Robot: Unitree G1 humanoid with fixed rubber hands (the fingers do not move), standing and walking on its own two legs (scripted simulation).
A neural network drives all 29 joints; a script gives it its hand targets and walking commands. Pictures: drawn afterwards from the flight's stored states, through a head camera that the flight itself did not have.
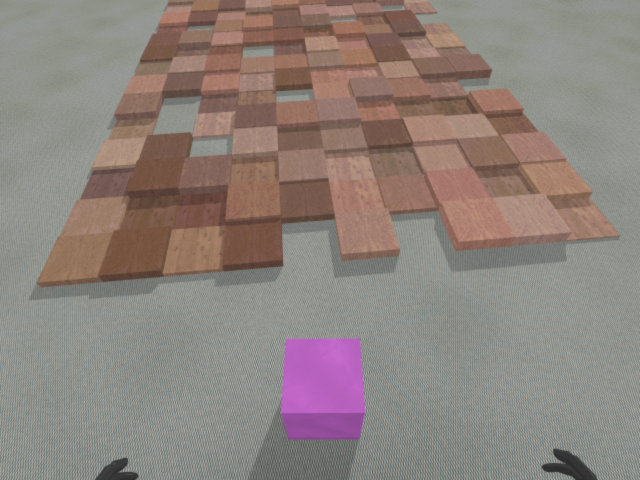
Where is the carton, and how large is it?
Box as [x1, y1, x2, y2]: [281, 338, 364, 439]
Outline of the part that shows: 359,338 286,339 281,415 289,439 359,437 364,415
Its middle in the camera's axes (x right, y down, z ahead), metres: +0.01 +0.44 +1.11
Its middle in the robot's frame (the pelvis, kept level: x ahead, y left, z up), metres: +0.45 +0.02 -0.66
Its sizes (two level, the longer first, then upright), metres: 0.210 0.200 0.250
